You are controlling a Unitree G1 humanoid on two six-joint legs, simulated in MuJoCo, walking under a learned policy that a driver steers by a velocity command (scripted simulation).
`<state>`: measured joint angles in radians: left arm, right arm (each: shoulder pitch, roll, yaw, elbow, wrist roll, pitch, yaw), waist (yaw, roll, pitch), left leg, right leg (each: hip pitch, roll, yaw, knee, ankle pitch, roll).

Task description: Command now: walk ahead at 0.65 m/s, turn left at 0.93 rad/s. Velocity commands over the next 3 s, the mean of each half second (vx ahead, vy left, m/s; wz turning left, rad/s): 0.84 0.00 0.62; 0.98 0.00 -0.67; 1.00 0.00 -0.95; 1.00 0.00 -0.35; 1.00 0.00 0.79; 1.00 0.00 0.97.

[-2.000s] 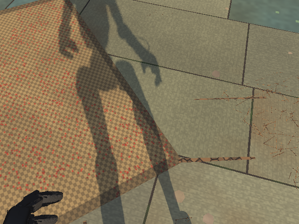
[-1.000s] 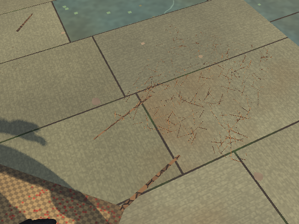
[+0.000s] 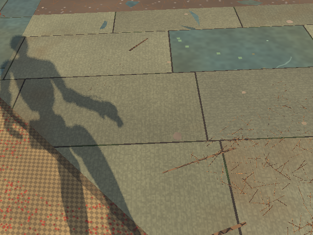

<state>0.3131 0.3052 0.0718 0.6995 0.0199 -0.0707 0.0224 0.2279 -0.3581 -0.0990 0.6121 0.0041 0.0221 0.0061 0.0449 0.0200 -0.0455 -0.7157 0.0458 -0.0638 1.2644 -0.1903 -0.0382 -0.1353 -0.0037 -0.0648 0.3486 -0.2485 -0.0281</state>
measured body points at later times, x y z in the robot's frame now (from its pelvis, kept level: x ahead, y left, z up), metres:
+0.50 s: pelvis +0.29 +0.18 -0.02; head +0.31 +0.20 +0.42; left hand +0.21 +0.43 -0.16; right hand +0.49 -0.03 -0.13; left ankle +0.26 +0.23 -0.75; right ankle +0.21 -0.02 -0.63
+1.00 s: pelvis +0.71 +0.30 -0.02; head +0.72 +0.31 +0.43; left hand +0.66 +0.58 -0.16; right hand +0.95 +0.09 -0.07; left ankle +0.75 +0.49 -0.65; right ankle +0.69 +0.29 -0.75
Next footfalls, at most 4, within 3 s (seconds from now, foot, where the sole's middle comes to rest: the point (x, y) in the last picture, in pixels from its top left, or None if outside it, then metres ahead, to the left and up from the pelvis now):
0.34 left None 0.30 0.25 -0.78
0.82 right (113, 194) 0.73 0.29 -0.78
1.22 left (94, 129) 1.13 0.46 -0.78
1.68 right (161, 98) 1.39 0.09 -0.78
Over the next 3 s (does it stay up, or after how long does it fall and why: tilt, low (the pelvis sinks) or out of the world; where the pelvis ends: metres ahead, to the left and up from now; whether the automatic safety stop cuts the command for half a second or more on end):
stays up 2.32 -0.35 -0.05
